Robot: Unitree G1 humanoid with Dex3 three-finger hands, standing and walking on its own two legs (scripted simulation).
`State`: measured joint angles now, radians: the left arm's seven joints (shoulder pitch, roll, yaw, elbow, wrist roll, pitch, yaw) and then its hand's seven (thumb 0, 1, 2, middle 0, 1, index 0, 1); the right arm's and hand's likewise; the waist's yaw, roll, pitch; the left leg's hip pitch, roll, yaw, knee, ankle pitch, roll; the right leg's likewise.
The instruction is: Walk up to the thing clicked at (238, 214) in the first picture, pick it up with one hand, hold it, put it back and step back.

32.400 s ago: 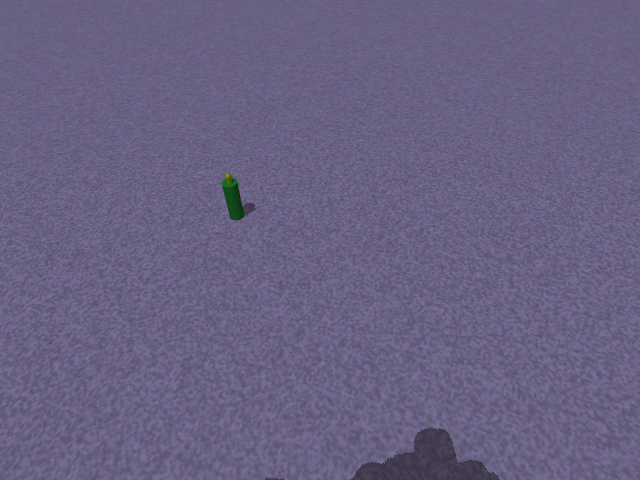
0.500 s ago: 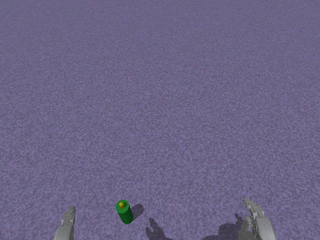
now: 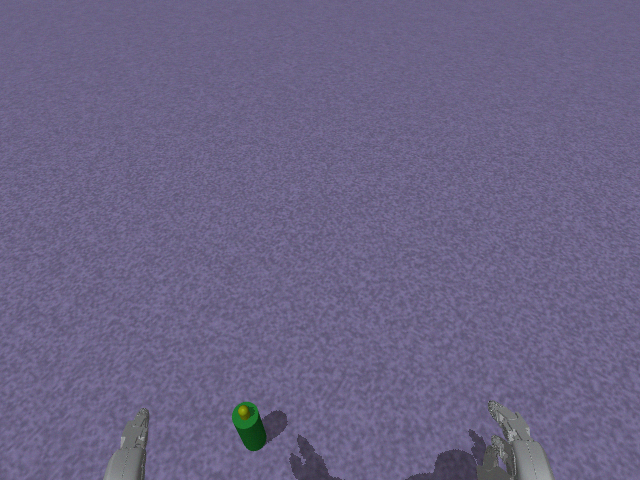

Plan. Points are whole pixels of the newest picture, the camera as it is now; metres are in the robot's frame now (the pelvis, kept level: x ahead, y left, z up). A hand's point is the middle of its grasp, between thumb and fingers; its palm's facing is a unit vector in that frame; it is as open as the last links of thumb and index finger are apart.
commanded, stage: home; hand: left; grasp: from the side
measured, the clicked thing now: (249, 424) +0.40 +0.19 -0.60
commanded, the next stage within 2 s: stand in 0.06 s
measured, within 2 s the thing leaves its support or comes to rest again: neither
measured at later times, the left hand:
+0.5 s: hand out of the picture +0.17 +0.19 -0.06, palm faces +0.10 -0.95 -0.29, open 12.2 cm
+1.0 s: hand out of the picture +0.05 +0.25 -0.11, palm faces +0.01 -0.94 -0.35, open 7.4 cm
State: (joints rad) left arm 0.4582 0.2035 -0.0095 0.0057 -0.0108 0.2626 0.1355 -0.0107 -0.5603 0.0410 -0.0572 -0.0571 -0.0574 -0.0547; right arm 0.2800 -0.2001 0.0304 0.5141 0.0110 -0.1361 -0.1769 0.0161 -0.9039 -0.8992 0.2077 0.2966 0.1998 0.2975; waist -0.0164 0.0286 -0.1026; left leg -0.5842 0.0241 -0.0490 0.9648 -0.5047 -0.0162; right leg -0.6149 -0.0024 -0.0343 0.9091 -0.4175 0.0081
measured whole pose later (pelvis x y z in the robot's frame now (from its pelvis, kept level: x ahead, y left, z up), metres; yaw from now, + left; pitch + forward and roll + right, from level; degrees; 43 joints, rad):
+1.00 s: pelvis -0.01 +0.01 +0.04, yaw +1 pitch -3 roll +0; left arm 0.22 0.31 0.01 0.96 0.03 0.00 0.02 0.01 0.90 0.89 -0.21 -0.30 -0.21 -0.30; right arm 0.21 -0.31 -0.03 0.98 -0.04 0.00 -0.01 0.01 -0.91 -0.90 0.21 0.30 0.20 0.30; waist 0.01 0.00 0.05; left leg -0.22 -0.01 -0.03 0.58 -0.31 0.00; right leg -0.27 -0.04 -0.02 0.58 -0.26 0.02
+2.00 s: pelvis +0.00 -0.01 +0.06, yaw +1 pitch -3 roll +0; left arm 0.09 0.32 0.01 1.18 0.02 -0.01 0.01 0.00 0.90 0.89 -0.21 -0.30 -0.21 -0.30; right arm 0.13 -0.33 0.00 1.14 -0.02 -0.01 0.00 0.01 -0.91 -0.90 0.21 0.30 0.20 0.30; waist 0.01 0.02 0.06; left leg -0.09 0.01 -0.03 0.34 -0.19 -0.02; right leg -0.14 -0.02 -0.03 0.35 -0.15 0.01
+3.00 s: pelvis -0.05 +0.03 +0.03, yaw +1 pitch -1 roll +0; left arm 0.00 0.40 0.07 0.96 0.01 0.06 0.02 0.01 0.90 0.89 -0.21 -0.30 -0.21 -0.30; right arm 0.13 -0.40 -0.06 0.99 -0.02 0.03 0.02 0.01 -0.91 -0.90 0.21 0.30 0.20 0.30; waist -0.02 -0.03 0.18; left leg -0.27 -0.05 -0.02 0.66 -0.39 0.04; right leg -0.42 -0.03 0.06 0.72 -0.33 0.00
